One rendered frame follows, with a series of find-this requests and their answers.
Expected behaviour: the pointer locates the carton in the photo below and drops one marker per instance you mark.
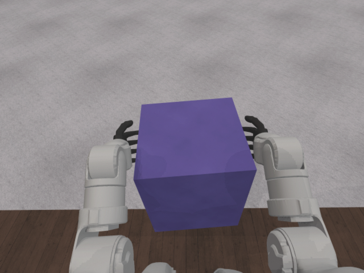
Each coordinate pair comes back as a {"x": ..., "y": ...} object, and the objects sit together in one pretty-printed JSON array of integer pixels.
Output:
[{"x": 193, "y": 167}]

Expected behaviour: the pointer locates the robot right forearm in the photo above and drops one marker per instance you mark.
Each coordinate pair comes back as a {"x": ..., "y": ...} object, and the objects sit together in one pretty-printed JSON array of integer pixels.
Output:
[{"x": 287, "y": 180}]

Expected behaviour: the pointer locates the robot left forearm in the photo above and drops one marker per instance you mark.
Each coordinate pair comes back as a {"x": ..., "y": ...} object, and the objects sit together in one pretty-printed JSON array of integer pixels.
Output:
[{"x": 104, "y": 197}]

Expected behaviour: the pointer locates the robot left hand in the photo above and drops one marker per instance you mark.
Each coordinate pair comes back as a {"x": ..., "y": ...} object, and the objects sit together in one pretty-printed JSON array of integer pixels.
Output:
[{"x": 121, "y": 135}]

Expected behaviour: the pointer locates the right robot upper arm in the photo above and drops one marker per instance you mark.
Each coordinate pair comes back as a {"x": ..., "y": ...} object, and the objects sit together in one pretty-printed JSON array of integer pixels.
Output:
[{"x": 302, "y": 250}]

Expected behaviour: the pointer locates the robot right hand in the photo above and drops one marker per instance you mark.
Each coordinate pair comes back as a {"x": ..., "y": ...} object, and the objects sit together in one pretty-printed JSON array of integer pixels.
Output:
[{"x": 259, "y": 129}]

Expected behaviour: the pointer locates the left robot upper arm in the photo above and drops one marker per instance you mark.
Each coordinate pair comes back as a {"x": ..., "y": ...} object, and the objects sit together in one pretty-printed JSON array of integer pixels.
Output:
[{"x": 104, "y": 254}]

